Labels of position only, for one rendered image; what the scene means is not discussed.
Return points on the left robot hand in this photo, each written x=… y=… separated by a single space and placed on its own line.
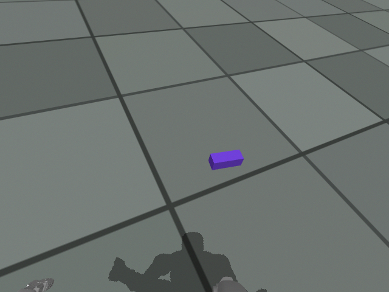
x=38 y=285

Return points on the carton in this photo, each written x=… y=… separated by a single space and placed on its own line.
x=225 y=159

